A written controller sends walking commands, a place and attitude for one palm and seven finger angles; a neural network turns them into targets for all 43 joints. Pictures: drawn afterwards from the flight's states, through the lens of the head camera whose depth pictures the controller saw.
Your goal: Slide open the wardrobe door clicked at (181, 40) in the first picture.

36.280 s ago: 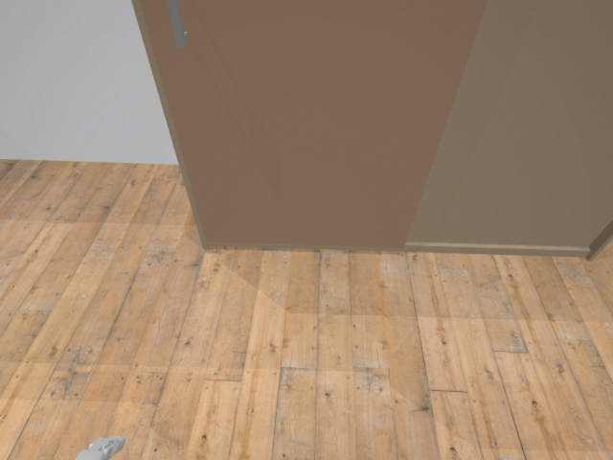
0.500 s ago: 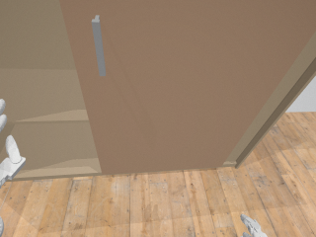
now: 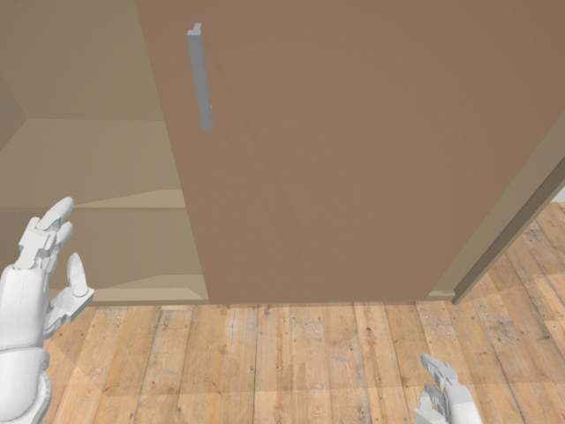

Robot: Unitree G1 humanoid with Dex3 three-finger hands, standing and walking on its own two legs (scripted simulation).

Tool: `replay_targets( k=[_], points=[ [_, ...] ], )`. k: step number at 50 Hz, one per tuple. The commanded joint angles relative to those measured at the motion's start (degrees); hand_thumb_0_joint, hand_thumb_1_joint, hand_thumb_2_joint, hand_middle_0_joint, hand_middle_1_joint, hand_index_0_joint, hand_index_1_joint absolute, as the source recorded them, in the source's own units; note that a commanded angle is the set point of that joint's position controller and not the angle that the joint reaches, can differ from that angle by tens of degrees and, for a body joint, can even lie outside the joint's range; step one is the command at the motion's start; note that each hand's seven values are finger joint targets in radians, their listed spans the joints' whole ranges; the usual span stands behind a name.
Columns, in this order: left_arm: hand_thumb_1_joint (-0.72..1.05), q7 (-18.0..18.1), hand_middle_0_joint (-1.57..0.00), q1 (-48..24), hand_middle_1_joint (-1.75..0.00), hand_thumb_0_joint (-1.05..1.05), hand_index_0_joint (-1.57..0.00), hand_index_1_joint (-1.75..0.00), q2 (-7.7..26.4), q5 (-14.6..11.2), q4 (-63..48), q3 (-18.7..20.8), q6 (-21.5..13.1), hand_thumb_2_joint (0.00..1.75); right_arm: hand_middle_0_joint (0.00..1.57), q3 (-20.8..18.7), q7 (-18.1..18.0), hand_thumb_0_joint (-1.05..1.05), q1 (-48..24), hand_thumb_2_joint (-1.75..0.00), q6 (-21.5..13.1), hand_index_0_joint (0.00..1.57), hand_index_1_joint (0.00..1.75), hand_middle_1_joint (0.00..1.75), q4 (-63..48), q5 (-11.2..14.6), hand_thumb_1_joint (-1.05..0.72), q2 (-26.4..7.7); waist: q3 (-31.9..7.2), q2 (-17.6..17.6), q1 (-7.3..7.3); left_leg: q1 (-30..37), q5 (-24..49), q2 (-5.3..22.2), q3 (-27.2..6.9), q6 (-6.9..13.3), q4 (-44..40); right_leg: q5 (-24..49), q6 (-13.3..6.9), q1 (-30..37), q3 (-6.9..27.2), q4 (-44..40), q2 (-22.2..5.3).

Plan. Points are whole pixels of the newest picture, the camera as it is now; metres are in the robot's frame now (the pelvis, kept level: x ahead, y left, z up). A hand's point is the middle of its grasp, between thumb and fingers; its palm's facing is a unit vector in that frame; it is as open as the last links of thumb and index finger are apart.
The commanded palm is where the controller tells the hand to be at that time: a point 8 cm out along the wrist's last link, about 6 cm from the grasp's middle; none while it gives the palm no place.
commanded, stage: let the arm hang, fingers relaxed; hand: left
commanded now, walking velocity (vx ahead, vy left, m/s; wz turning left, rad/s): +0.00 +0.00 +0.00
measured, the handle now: (202, 79) +0.62 +0.21 +0.18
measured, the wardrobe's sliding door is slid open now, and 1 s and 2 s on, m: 0.68 0.68 0.68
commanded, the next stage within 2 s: look to check the result in 1.06 s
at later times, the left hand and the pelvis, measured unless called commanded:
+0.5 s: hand out of the picture -0.05 +0.16 -0.18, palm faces +0.01 -0.99 -0.17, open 7.4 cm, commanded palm none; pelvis +0.00 -0.02 +0.00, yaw +1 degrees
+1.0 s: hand out of the picture +0.06 +0.17 -0.17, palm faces -0.01 -0.98 -0.22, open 7.4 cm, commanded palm none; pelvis +0.01 -0.02 +0.00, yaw +0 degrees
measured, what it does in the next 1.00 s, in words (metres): stands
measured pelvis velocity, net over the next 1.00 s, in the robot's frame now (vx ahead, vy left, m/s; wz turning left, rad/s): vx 0.01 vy -0.02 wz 0.00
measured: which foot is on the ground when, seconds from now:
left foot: down 0.00-1.00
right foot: down 0.00-1.00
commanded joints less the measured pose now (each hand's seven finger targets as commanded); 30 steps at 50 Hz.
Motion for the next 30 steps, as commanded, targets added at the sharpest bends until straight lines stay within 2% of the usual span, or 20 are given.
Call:
replay_targets(
  k=[1,2,4,6,7,8,10,11,13,15,16,19,21,23,25,28,30],
  points=[
    [0.90,-5.3,-0.20,1.0,-0.30,0.00,-0.20,-0.30,2.2,1.6,26.1,-9.0,9.8,0.90,0.20,-5.8,2.5,0.00,0.9,-0.90,3.4,0.20,0.30,0.30,2.2,0.6,-0.90,-11.9,-9.5,-3.9,-2.05,8.4,20.8,10.1,-8.6,-1.6,10.6,11.8,-3.2,-6.0,5.1,2.7,-8.1],
    [0.90,-5.4,-0.20,-0.7,-0.30,0.00,-0.20,-0.30,3.3,1.6,27.9,-9.1,9.8,0.90,0.20,-5.8,2.6,0.00,0.9,-0.90,4.0,0.20,0.30,0.30,2.1,0.6,-0.90,-13.0,-10.3,-4.9,-2.27,8.5,21.1,10.1,-9.8,-1.1,11.3,10.1,-4.0,-5.9,4.3,4.4,-8.3],
    [0.90,-5.4,-0.20,-3.4,-0.30,0.00,-0.20,-0.30,4.7,1.6,32.9,-10.0,10.4,0.90,0.20,-5.6,2.4,0.00,-0.4,-0.90,5.0,0.20,0.30,0.30,2.6,0.1,-0.90,-14.4,-8.4,-7.0,-2.37,4.6,18.6,11.2,-13.2,0.3,8.3,6.1,-3.7,-4.5,3.7,6.6,-6.2],
    [0.90,-5.4,-0.20,-5.1,-0.30,0.00,-0.20,-0.30,6.0,1.5,38.8,-10.6,10.8,0.90,0.20,-5.0,2.3,0.00,-2.0,-0.90,5.6,0.20,0.30,0.30,3.4,-0.5,-0.90,-15.1,-6.1,-5.0,-1.51,0.3,15.1,12.2,-16.8,1.4,2.8,2.0,-2.6,-2.0,4.1,7.9,-4.5],
    [0.90,-5.4,-0.20,-5.4,-0.30,0.00,-0.20,-0.30,6.2,1.3,41.7,-10.9,10.8,0.90,0.20,-4.8,2.2,0.00,-3.0,-0.90,5.9,0.20,0.30,0.30,4.1,-0.8,-0.90,-15.1,-5.5,-2.9,-0.88,-1.5,13.3,12.1,-17.2,1.7,1.3,1.5,-2.3,0.0,4.7,7.1,-4.5],
    [0.90,-5.4,-0.20,-5.8,-0.30,0.00,-0.20,-0.30,6.5,1.2,44.6,-11.1,10.9,0.90,0.20,-4.5,2.2,0.00,-3.7,-0.90,6.3,0.20,0.30,0.30,4.9,-0.9,-0.90,-14.8,-4.5,-2.1,-0.56,-2.7,9.7,11.3,-16.4,1.4,0.2,0.6,-2.4,1.4,5.1,5.3,-4.9],
    [0.90,-5.5,-0.20,-6.2,-0.30,0.00,-0.20,-0.30,6.4,1.1,50.2,-11.7,11.0,0.90,0.20,-3.8,2.2,0.00,-4.3,-0.90,7.1,0.20,0.30,0.30,6.5,-1.0,-0.90,-13.7,-2.2,2.5,-0.61,-2.9,1.4,9.2,-14.3,0.2,-1.3,-1.7,-3.3,1.1,6.8,1.5,-6.0],
    [0.90,-5.4,-0.20,-6.0,-0.30,0.00,-0.20,-0.30,6.9,1.1,52.6,-12.1,10.8,0.90,0.20,-3.6,2.2,0.00,-4.4,-0.90,7.5,0.20,0.30,0.30,7.3,-1.0,-0.90,-13.5,-1.8,2.9,-0.44,-1.9,0.7,8.5,-13.4,-0.2,-0.7,-1.4,-3.9,0.9,7.9,-0.5,-6.8],
    [0.90,-5.4,-0.20,-6.3,-0.30,0.00,-0.20,-0.30,6.0,0.8,57.3,-12.8,10.4,0.90,0.20,-3.3,2.1,0.00,-3.1,-0.90,8.0,0.20,0.30,0.30,9.6,-0.9,-0.90,-11.8,-1.7,5.3,-1.46,1.5,-1.5,7.3,-11.4,-1.1,0.3,-3.0,-5.3,-1.3,9.7,-3.8,-8.6],
    [0.90,-5.4,-0.20,-6.6,-0.30,0.00,-0.20,-0.30,5.4,0.6,61.2,-13.4,10.1,0.90,0.20,-3.1,1.9,0.00,-1.2,-0.90,8.5,0.20,0.30,0.30,11.9,-0.8,-0.90,-11.0,-1.8,6.8,-2.30,4.8,-2.3,7.1,-10.9,-1.4,1.0,-4.8,-6.0,-3.4,10.8,-6.1,-9.1],
    [0.90,-5.2,-0.20,-6.4,-0.30,0.00,-0.20,-0.30,5.0,0.5,62.7,-13.6,10.1,0.90,0.20,-3.0,1.8,0.00,-0.5,-0.90,8.7,0.20,0.30,0.30,12.8,-0.6,-0.90,-10.5,-1.1,5.3,-2.51,6.2,-0.7,7.6,-10.6,-1.3,1.4,-3.6,-5.5,-4.1,10.1,-7.1,-8.7],
    [0.90,-5.1,-0.20,-5.5,-0.30,0.00,-0.20,-0.30,3.3,0.3,67.7,-14.1,9.9,0.90,0.20,-2.9,1.3,0.00,1.4,-0.90,8.8,0.20,0.30,0.30,15.9,-0.4,-0.90,-10.1,-0.9,6.4,-2.78,6.5,-0.4,8.6,-11.0,-1.2,0.0,-2.1,-4.8,-2.4,8.9,-7.8,-8.2],
    [0.90,-4.9,-0.20,-4.1,-0.30,0.00,-0.20,-0.30,2.8,0.3,70.5,-14.3,9.8,0.90,0.20,-2.9,1.0,0.00,2.0,-0.90,8.8,0.20,0.30,0.30,17.3,-0.3,-0.90,-10.4,-0.3,4.5,-2.46,7.3,0.6,9.2,-11.2,-0.9,-0.6,-0.5,-4.3,-1.8,8.3,-8.4,-7.6],
    [0.90,-4.9,-0.20,-3.6,-0.30,0.00,-0.20,-0.30,1.7,0.2,72.6,-14.5,9.9,0.90,0.20,-2.8,0.8,0.00,2.5,-0.90,8.7,0.20,0.30,0.30,18.8,-0.2,-0.90,-10.3,0.8,4.7,-2.43,6.9,-0.1,9.8,-11.7,-0.7,-2.0,-0.4,-4.1,-1.3,7.4,-8.5,-7.3],
    [0.90,-4.8,-0.20,-2.9,-0.30,0.00,-0.20,-0.30,1.2,0.2,74.4,-14.7,10.1,0.90,0.20,-2.8,0.7,0.00,2.5,-0.90,8.9,0.20,0.30,0.30,19.7,-0.3,-0.90,-10.2,3.0,3.4,-2.19,5.5,-3.2,9.9,-12.2,-0.5,-3.6,-2.5,-4.0,-1.6,7.3,-9.2,-6.9],
    [0.90,-4.6,-0.20,-2.7,-0.30,0.00,-0.20,-0.30,1.0,0.3,75.8,-14.8,10.0,0.90,0.20,-2.8,0.7,0.00,2.9,-0.90,8.9,0.20,0.30,0.30,20.8,-0.4,-0.90,-9.8,3.0,-0.1,-2.18,6.4,-1.8,9.8,-11.2,-0.6,-3.7,-1.3,-3.7,-1.1,7.0,-9.8,-7.2],
    [0.90,-4.6,-0.20,-3.1,-0.30,0.00,-0.20,-0.30,1.0,0.2,76.1,-14.9,10.1,0.90,0.20,-2.8,0.7,0.00,2.8,-0.90,9.0,0.20,0.30,0.30,21.4,-0.3,-0.90,-10.0,4.2,-1.1,-2.22,6.4,-2.5,9.8,-11.2,-0.7,-4.1,-2.2,-3.6,-1.9,6.8,-10.1,-7.1]
  ],
)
